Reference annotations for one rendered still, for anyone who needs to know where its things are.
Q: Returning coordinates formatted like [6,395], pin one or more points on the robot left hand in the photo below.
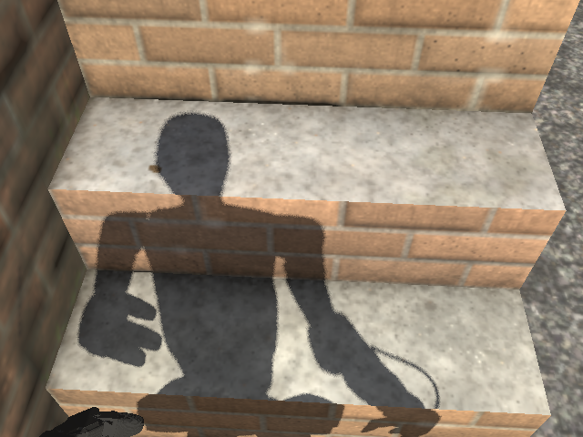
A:
[93,423]

